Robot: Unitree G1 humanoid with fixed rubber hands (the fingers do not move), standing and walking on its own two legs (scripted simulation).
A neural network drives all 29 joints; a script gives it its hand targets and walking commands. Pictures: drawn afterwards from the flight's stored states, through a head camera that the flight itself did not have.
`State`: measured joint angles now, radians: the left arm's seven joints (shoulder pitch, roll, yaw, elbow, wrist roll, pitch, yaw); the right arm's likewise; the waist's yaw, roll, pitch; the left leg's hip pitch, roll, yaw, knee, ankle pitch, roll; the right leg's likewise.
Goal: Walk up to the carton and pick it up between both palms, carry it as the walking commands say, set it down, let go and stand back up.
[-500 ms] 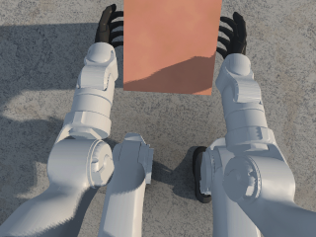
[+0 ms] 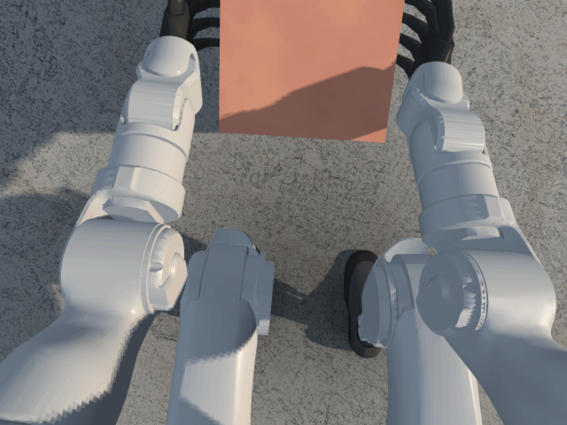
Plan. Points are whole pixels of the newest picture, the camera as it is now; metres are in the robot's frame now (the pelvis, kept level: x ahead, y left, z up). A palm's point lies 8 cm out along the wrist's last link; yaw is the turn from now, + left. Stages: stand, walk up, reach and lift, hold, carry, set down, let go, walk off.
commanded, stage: set down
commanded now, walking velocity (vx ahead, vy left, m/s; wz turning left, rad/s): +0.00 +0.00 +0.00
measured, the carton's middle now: (303, 50) +0.56 +0.05 -0.24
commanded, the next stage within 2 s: none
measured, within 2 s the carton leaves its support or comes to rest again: rests again in 1.04 s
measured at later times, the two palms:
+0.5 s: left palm (184, 38) +0.53 +0.19 -0.15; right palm (431, 64) +0.53 -0.09 -0.15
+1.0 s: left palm (185, 33) +0.54 +0.19 -0.16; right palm (431, 58) +0.54 -0.09 -0.16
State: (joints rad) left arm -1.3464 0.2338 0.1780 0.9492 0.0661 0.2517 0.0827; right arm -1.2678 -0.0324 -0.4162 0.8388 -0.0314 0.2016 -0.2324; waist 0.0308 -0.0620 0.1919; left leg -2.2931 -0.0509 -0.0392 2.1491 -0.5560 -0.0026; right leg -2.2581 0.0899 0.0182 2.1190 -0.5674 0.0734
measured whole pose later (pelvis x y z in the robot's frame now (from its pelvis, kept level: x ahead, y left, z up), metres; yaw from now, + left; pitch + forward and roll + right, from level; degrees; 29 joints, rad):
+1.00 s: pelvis +0.01 +0.00 -0.01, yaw -1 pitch +42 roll -3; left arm -1.38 0.23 0.33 0.99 0.17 0.20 -0.02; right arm -1.33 -0.04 -0.49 0.90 -0.13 0.17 -0.15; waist 0.03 -0.06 0.18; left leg -2.32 -0.03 -0.03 2.17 -0.58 0.00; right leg -2.31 0.12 0.03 2.14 -0.57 0.08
